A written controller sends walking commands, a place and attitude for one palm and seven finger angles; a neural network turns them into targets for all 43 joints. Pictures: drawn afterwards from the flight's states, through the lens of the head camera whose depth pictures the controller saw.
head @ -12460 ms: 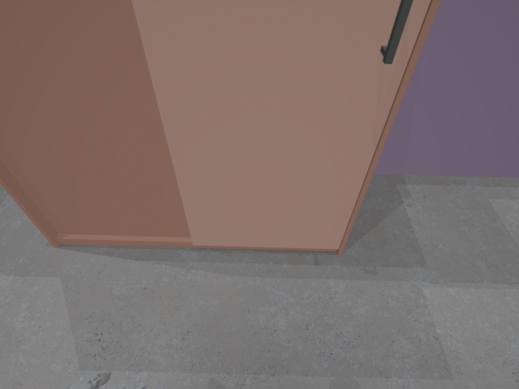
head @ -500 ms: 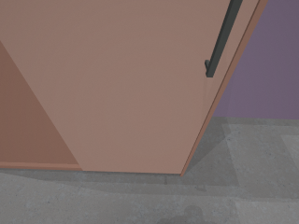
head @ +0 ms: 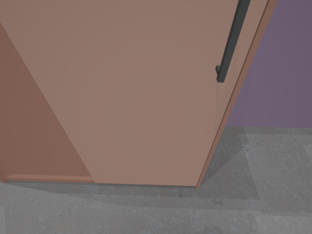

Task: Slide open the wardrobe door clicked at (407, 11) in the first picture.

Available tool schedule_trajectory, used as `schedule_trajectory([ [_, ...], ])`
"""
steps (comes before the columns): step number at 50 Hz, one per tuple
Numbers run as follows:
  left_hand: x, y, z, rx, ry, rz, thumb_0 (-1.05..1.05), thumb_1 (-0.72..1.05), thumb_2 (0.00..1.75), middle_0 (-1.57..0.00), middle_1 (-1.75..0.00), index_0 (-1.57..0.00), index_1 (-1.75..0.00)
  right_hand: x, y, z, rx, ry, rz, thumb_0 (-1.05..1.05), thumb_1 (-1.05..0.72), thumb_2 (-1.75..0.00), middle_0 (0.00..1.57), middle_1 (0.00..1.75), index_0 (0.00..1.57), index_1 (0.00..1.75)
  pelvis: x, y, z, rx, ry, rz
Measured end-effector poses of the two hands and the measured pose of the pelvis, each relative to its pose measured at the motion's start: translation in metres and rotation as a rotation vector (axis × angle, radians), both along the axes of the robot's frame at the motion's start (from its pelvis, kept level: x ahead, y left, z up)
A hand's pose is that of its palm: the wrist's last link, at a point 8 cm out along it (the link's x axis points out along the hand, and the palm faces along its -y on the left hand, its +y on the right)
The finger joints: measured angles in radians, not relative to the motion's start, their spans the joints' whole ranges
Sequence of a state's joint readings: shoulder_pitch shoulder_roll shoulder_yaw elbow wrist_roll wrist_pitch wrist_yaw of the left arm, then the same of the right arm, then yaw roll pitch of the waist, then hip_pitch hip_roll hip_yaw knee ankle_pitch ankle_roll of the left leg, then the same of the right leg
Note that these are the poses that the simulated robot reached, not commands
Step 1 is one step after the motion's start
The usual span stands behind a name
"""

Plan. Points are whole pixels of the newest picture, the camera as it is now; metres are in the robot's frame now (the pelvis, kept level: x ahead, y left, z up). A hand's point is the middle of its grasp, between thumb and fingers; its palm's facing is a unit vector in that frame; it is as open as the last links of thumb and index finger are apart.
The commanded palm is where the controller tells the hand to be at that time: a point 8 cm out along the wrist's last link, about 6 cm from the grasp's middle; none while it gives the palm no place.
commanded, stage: come to a stop and stand still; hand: right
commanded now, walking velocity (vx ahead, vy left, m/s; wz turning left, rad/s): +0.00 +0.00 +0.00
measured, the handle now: (230, 36) +0.51 -0.15 +0.27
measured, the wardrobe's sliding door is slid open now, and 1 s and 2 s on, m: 0.00 0.00 0.00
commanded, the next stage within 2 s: look again from close up in 0.52 s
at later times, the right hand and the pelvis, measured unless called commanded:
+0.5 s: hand out of the picture +0.04 -0.20 -0.18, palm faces -0.02 +0.98 -0.21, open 7.4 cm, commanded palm none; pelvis +0.02 -0.03 -0.01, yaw +2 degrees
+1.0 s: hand out of the picture +0.02 -0.21 -0.18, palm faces -0.03 +0.97 -0.22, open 7.4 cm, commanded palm none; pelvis +0.01 -0.02 +0.00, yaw +2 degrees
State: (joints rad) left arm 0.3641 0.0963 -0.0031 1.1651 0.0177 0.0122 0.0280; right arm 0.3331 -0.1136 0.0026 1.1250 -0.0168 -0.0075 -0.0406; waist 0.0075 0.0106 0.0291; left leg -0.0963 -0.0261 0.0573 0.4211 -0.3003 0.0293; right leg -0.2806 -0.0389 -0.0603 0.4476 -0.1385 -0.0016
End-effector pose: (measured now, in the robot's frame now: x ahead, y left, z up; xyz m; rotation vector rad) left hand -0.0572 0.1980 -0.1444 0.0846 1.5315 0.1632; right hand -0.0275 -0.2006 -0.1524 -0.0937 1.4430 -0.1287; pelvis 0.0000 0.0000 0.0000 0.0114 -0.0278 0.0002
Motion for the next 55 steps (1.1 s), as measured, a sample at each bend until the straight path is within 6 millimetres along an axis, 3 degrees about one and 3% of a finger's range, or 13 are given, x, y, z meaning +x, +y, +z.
schedule_trajectory([
  [6, 0.025, -0.011, -0.013, -0.021, -0.084, -0.009, 0.00, 0.91, 0.90, -0.20, -0.30, -0.20, -0.30, 0.005, -0.019, 0.002, -0.035, -0.002, 0.036, 0.01, -0.91, -0.90, 0.20, 0.30, 0.20, 0.30, 0.004, -0.015, -0.007, 0.017, 0.015, -0.001],
  [14, 0.058, -0.013, -0.016, 0.002, -0.158, -0.040, 0.03, 0.93, 0.90, -0.20, -0.30, -0.20, -0.30, 0.040, -0.046, 0.005, -0.084, -0.093, 0.036, 0.01, -0.91, -0.90, 0.19, 0.30, 0.20, 0.30, 0.016, -0.027, -0.009, -0.005, 0.007, 0.010],
  [21, 0.081, -0.002, -0.007, 0.041, -0.212, -0.049, 0.02, 0.93, 0.90, -0.20, -0.30, -0.20, -0.30, 0.058, -0.053, 0.006, -0.079, -0.121, 0.062, 0.01, -0.91, -0.90, 0.19, 0.30, 0.20, 0.30, 0.018, -0.030, -0.007, -0.015, 0.012, 0.023],
  [28, 0.097, 0.006, 0.002, 0.067, -0.242, -0.065, 0.01, 0.91, 0.90, -0.20, -0.30, -0.20, -0.30, 0.058, -0.053, 0.003, -0.063, -0.108, 0.071, 0.01, -0.91, -0.90, 0.19, 0.30, 0.20, 0.30, 0.018, -0.028, -0.005, -0.015, 0.012, 0.029],
  [42, 0.106, 0.018, 0.007, 0.082, -0.241, -0.080, 0.00, 0.91, 0.90, -0.20, -0.30, -0.20, -0.30, 0.042, -0.056, 0.006, -0.070, -0.056, 0.072, 0.01, -0.91, -0.90, 0.20, 0.30, 0.20, 0.30, 0.016, -0.024, -0.002, -0.014, 0.009, 0.031],
  [55, 0.100, 0.028, 0.006, 0.082, -0.215, -0.078, 0.00, 0.91, 0.90, -0.20, -0.30, -0.20, -0.30, 0.046, -0.056, 0.010, -0.087, -0.060, 0.083, 0.01, -0.91, -0.90, 0.20, 0.30, 0.20, 0.30, 0.015, -0.017, 0.000, -0.017, 0.009, 0.033],
])
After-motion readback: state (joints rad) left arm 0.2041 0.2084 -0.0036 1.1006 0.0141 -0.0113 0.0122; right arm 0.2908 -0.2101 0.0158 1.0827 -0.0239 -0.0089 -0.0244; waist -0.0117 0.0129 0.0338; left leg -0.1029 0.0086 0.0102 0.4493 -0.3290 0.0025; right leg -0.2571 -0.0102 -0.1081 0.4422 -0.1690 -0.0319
